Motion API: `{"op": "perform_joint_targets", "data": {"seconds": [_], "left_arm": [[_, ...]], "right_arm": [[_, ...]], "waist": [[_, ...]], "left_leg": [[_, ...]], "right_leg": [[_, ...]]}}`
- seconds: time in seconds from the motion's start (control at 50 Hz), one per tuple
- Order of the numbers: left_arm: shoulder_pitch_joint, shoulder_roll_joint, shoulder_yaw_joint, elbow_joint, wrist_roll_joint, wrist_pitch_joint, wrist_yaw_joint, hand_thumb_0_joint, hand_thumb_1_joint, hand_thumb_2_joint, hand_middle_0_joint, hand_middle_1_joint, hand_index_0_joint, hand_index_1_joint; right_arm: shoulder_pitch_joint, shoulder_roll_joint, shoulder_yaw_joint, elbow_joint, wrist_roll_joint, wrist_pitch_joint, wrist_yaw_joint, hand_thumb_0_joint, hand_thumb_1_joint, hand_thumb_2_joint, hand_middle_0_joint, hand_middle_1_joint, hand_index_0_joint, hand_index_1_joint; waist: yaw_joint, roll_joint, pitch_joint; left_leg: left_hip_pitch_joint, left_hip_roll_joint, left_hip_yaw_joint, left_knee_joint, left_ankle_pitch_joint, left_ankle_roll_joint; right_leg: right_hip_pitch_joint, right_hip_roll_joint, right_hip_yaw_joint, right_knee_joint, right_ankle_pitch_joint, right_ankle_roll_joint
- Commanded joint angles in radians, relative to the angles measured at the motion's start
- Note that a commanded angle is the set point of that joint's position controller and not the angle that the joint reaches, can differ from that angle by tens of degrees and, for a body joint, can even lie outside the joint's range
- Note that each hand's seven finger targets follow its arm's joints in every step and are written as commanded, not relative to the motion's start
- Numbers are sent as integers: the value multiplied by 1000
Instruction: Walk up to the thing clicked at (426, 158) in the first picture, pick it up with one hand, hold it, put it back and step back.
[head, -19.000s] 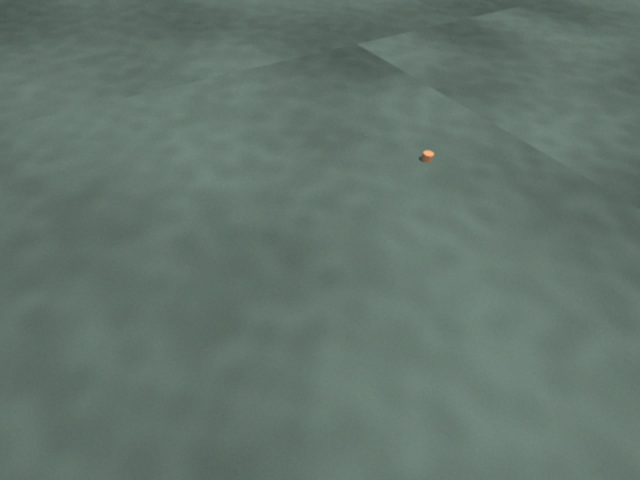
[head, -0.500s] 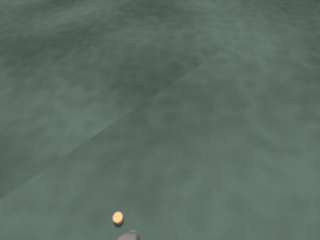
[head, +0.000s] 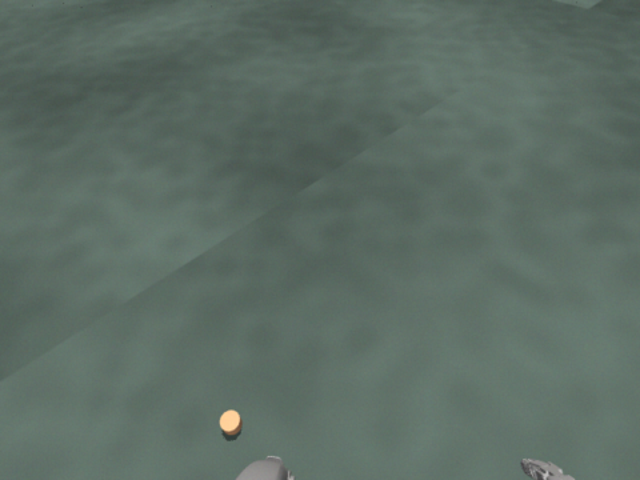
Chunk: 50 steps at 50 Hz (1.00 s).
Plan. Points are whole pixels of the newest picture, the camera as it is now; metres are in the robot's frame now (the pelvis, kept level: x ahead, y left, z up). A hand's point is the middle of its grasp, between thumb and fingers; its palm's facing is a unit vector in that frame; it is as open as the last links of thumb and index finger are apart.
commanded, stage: walk up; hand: left
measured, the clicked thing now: (231, 422) +0.41 +0.29 -0.74
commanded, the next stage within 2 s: stand in 0.24 s
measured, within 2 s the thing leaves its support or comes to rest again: neither
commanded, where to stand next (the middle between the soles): +0.03 +0.04 m, yaw +1 degrees
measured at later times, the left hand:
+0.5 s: hand out of the picture +0.05 +0.28 -0.14, palm faces +0.03 -0.95 -0.32, open 7.4 cm
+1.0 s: hand out of the picture +0.06 +0.27 -0.12, palm faces +0.03 -0.93 -0.36, open 7.4 cm
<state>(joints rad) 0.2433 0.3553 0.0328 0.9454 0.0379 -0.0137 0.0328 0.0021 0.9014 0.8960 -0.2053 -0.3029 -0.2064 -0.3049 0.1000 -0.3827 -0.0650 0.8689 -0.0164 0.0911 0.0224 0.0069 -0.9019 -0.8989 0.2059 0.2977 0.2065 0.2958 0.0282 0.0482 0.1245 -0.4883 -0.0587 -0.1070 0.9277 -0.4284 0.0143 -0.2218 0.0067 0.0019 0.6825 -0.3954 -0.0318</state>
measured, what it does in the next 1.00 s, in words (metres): steps on the spot: left foot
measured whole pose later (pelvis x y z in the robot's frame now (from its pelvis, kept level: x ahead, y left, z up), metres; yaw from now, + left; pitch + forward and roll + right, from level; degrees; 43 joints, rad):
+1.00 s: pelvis +0.00 +0.01 +0.03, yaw +4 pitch -3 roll +0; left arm 0.09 0.36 -0.01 1.13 0.00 -0.02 -0.01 0.00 0.90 0.90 -0.20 -0.30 -0.20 -0.30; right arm 0.10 -0.35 -0.02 1.15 0.00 0.00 0.02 0.01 -0.90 -0.90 0.21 0.30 0.21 0.30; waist -0.01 0.01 0.08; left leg -0.08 0.03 -0.01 0.32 -0.18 -0.04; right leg -0.15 0.00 -0.01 0.34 -0.14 -0.01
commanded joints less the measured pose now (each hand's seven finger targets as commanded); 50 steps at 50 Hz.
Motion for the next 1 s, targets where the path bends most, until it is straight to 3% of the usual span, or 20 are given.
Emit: {"op": "perform_joint_targets", "data": {"seconds": [0.0,0.06,0.1,0.14,0.18,0.2,0.22,0.24,0.26,0.3,0.34,0.38,0.42,0.44,0.48,0.5,0.56,0.6,0.66,0.98], "left_arm": [[-138,251,85,-108,0,-51,19,0,900,900,-200,-300,-200,-300],[-17,241,82,-96,15,-54,-6,0,900,900,-200,-300,-200,-300],[36,290,102,-103,13,-41,-24,0,900,900,-200,-300,-200,-300],[60,306,105,-124,4,-25,-41,0,900,900,-200,-300,-200,-300],[18,292,94,-143,-6,-11,-54,0,900,900,-200,-300,-200,-300],[25,231,74,-155,-7,-7,-55,0,900,900,-200,-300,-200,-300],[7,71,30,-143,-44,-17,-39,0,900,900,-200,-300,-200,-300],[-99,168,47,-173,-54,-11,-12,0,900,900,-200,-300,-200,-300],[-104,190,47,-166,-69,-10,-8,0,900,900,-200,-300,-200,-300],[-55,191,52,-117,-60,-8,-12,0,900,900,-200,-300,-200,-300],[3,200,49,-64,-56,-7,-18,0,900,900,-200,-300,-200,-300],[8,191,45,-22,-44,-9,-21,0,900,900,-200,-300,-200,-300],[-49,241,45,-22,-22,-16,-19,0,900,900,-200,-300,-200,-300],[-99,260,41,-23,-22,-20,-19,0,900,900,-200,-300,-200,-300],[-133,246,28,10,-26,-13,-26,0,900,900,-200,-300,-200,-300],[-138,223,19,22,-30,-11,-33,0,900,900,-200,-300,-200,-300],[-133,203,9,51,-33,-24,-36,0,900,900,-200,-300,-200,-300],[-148,217,9,66,-33,-31,-35,0,900,900,-200,-300,-200,-300],[-160,204,4,75,-33,-38,-32,0,900,900,-200,-300,-200,-300],[-212,213,4,122,-36,-33,-27,0,900,900,-200,-300,-200,-300]], "right_arm": [[66,-168,-45,-36,15,-53,-7,0,-900,-900,200,300,200,300],[20,-176,-28,-37,6,-80,0,0,-900,-900,200,300,200,300],[0,-205,-37,-48,-2,-99,8,0,-900,-900,200,300,200,300],[17,-210,-40,-48,1,-123,8,0,-900,-900,200,300,200,300],[153,-189,-49,-3,-6,-150,-1,0,-900,-900,200,300,200,300],[243,-217,-69,22,-14,-162,-10,0,-900,-900,200,300,200,300],[144,-257,-52,11,-20,-171,-33,0,-900,-900,200,300,200,300],[90,-278,-47,-1,-15,-172,-44,0,-900,-900,200,300,200,300],[73,-266,-48,17,-15,-172,-45,0,-900,-900,200,300,200,300],[22,-210,-28,11,-5,-157,-47,0,-900,-900,200,300,200,300],[-18,-201,-24,10,8,-148,-49,0,-900,-900,200,300,200,300],[-34,-212,-20,29,15,-136,-44,0,-900,-900,200,300,200,300],[-21,-176,-8,39,28,-121,-41,0,-900,-900,200,300,200,300],[-23,-173,-5,48,27,-118,-39,0,-900,-900,200,300,200,300],[-12,-158,2,83,23,-109,-35,0,-900,-900,200,300,200,300],[-40,-181,1,99,16,-111,-31,0,-900,-900,200,300,200,300],[-63,-187,0,125,10,-120,-22,0,-900,-900,200,300,200,300],[-38,-159,9,140,11,-123,-20,0,-900,-900,200,300,200,300],[-62,-164,10,156,12,-127,-16,0,-900,-900,200,300,200,300],[-62,-175,20,222,9,-124,-22,0,-900,-900,200,300,200,300]], "waist": [[-64,-140,-26],[28,-240,-86],[67,-306,-68],[60,-305,-65],[-28,-217,-101],[-72,-85,-159],[-46,230,-136],[-58,-8,-121],[-24,27,-111],[1,60,-57],[8,138,-114],[17,118,-127],[-11,19,-145],[-39,-9,-143],[-50,-10,-70],[-31,-1,-51],[-13,-47,-52],[-36,-79,-66],[-27,-75,-101],[-27,-53,-180]], "left_leg": [[14,-14,-68,115,26,-17],[13,14,52,-130,-8,-24],[-52,20,98,-188,-51,-33],[33,29,123,-339,-81,-25],[311,2,169,-590,112,0],[544,55,46,-608,133,22],[632,402,-362,-663,564,74],[469,402,-292,-589,730,186],[426,398,-308,-541,794,234],[362,327,-126,-584,712,192],[413,280,-62,-567,639,127],[314,228,-19,-541,531,72],[254,169,19,-525,347,18],[263,143,21,-563,238,11],[306,156,-10,-666,43,25],[325,172,-30,-673,26,23],[280,172,-20,-654,118,19],[349,164,2,-644,196,11],[385,167,7,-637,250,8],[389,187,21,-658,357,-10]], "right_leg": [[-41,-230,165,-287,421,-136],[123,-172,167,-322,44,-109],[208,-202,218,-339,-132,-147],[168,-233,235,-329,-139,-172],[33,-186,116,-168,25,-122],[-129,-140,61,46,75,-72],[-351,-29,20,182,-64,5],[-221,-38,100,140,-148,8],[-185,-46,98,119,-140,21],[-119,-56,98,83,-155,21],[-56,-65,51,-45,-34,20],[107,-47,37,-226,214,29],[209,-113,130,-297,487,5],[178,-134,157,-286,465,-9],[25,-123,145,-307,168,-17],[15,-102,128,-328,107,-11],[82,-117,126,-357,183,2],[43,-126,140,-378,228,1],[65,-135,132,-391,289,6],[153,-137,105,-388,408,10]]}}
